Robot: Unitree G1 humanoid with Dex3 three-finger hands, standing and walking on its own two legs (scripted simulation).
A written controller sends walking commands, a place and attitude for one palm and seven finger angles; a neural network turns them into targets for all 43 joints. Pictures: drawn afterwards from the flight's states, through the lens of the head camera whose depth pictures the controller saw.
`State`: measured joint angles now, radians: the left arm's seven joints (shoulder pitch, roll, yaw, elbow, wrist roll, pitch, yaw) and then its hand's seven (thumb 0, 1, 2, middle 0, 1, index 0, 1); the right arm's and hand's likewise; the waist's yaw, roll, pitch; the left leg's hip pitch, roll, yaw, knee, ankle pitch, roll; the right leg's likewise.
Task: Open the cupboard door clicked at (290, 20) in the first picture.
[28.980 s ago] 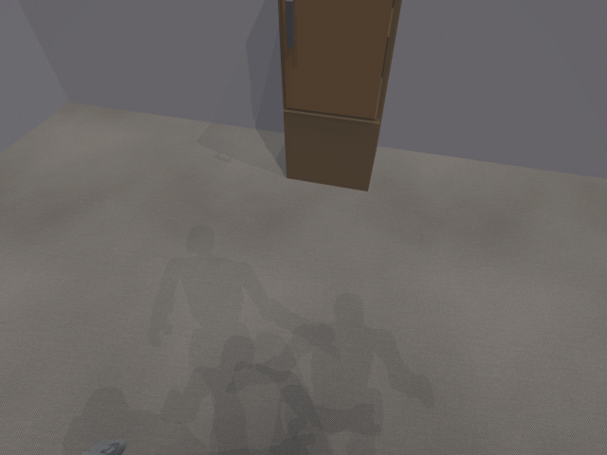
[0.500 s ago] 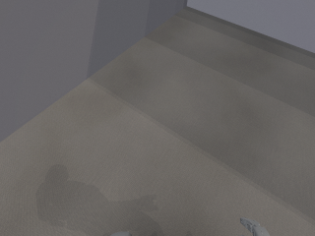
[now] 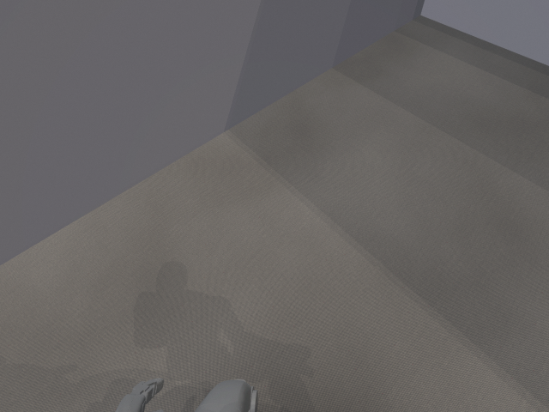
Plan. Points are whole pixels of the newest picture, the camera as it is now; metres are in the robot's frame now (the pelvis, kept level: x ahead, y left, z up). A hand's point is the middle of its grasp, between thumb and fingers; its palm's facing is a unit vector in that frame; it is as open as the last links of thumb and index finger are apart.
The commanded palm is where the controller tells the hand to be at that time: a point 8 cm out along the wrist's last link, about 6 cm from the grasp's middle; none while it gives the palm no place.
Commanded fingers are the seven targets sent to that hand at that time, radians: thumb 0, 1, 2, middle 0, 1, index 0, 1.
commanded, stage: turn to face it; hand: left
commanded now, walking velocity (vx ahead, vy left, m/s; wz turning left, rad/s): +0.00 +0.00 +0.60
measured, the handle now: out of the picture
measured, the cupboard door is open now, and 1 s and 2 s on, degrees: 40 40 40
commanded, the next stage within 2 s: none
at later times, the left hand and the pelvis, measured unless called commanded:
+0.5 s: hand out of the picture +0.03 +0.25 -0.16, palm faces +0.33 -0.90 -0.28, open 7.4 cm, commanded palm none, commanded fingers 0.00 0.90 0.90 -0.20 -0.30 -0.20 -0.30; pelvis +0.02 +0.01 +0.00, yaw +18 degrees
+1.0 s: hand out of the picture -0.03 +0.16 -0.16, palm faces +0.62 -0.74 -0.26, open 7.3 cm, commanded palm none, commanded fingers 0.00 0.90 0.90 -0.20 -0.30 -0.20 -0.30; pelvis +0.04 -0.04 +0.00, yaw +39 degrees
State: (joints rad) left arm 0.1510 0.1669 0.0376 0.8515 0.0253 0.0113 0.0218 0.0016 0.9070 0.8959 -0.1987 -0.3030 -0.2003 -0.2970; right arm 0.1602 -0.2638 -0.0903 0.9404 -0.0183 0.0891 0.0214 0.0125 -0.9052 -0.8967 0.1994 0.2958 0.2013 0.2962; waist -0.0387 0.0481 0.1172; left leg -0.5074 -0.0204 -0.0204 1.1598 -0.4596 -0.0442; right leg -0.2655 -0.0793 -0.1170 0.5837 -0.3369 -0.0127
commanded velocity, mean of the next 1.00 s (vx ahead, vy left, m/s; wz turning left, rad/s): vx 0.00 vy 0.00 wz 0.60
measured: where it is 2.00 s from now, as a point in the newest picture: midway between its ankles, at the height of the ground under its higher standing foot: outside the picture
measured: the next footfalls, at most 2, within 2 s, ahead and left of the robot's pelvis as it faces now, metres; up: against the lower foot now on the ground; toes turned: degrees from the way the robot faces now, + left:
left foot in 0.26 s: +0.02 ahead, +0.13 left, +0.00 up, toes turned +17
right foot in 0.66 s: +0.12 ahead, -0.11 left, +0.00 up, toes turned +21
